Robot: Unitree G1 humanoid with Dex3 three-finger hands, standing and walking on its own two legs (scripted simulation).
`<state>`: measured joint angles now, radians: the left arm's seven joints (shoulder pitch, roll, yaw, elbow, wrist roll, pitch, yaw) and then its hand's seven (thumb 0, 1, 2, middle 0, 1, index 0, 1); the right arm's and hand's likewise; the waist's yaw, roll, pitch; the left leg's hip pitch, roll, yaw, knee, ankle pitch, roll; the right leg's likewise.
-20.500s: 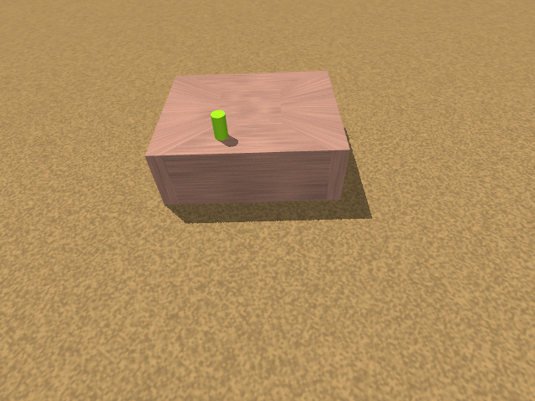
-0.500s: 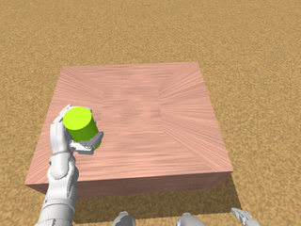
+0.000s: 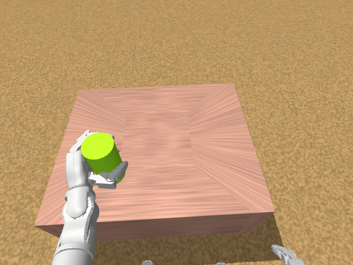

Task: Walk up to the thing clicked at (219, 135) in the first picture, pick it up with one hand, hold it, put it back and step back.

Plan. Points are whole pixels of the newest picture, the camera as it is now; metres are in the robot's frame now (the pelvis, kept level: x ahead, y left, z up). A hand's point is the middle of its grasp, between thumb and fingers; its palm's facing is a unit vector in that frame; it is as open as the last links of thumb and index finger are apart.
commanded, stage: lift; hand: left
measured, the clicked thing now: (105, 160) +0.36 +0.17 +0.05
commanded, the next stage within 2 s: hold in 0.06 s
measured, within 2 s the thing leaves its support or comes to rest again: neither
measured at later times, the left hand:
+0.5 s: hand (106, 159) +0.35 +0.17 +0.06, palm faces +0.20 -0.98 -0.02, open 9.2 cm
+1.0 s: hand (103, 164) +0.34 +0.17 +0.07, palm faces +0.20 -0.98 -0.02, open 9.2 cm
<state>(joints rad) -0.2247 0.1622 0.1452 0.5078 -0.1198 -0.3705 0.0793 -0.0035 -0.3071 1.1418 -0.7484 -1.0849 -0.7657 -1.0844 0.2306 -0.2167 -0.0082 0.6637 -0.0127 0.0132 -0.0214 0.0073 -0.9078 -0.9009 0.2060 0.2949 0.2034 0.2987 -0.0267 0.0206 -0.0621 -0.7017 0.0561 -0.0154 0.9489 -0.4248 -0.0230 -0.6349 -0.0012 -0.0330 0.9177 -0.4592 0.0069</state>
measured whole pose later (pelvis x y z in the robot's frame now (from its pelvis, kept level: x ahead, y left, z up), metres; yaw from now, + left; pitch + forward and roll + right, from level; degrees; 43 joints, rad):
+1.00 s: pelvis +0.00 +0.00 +0.02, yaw +0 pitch +6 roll -1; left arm -0.16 0.15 0.13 0.46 -0.12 -0.37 0.07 0.00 -0.31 1.14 -0.75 -1.09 -0.76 -1.09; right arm 0.21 -0.22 -0.01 0.66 -0.01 0.01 -0.02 0.01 -0.92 -0.90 0.21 0.29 0.20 0.30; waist -0.02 0.02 -0.03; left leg -0.55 0.05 -0.01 0.83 -0.38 -0.02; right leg -0.49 -0.01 -0.03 0.81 -0.41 0.01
